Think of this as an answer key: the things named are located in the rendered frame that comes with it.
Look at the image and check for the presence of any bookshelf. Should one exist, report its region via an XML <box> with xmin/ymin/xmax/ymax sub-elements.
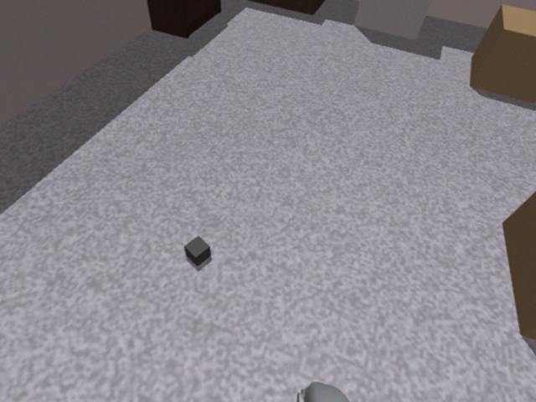
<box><xmin>147</xmin><ymin>0</ymin><xmax>221</xmax><ymax>39</ymax></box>

